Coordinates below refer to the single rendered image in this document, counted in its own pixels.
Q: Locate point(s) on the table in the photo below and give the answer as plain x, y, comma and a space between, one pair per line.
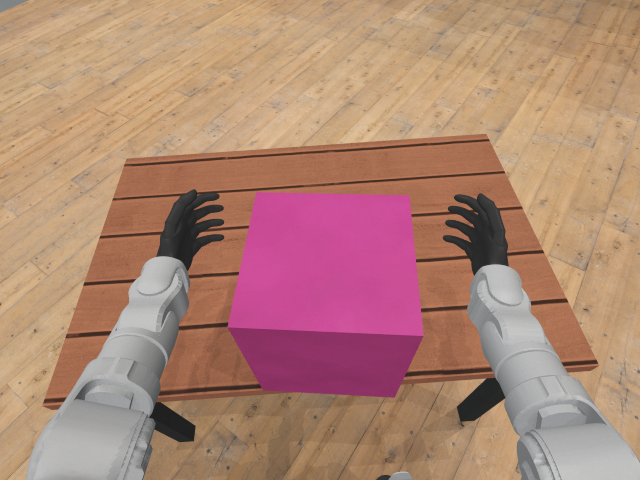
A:
206, 362

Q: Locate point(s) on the robot right forearm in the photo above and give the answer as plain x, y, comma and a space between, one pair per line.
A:
539, 391

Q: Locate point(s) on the carton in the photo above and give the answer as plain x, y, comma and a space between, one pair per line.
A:
327, 298

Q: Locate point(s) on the robot left forearm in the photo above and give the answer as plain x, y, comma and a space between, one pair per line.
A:
128, 369

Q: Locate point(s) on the robot right upper arm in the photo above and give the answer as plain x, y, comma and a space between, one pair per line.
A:
577, 452

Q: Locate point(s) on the robot left hand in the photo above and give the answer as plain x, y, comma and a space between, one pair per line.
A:
179, 237

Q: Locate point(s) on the robot right hand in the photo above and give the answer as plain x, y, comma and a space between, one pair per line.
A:
488, 243

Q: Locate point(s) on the robot left upper arm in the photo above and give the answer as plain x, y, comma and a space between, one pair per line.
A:
94, 441

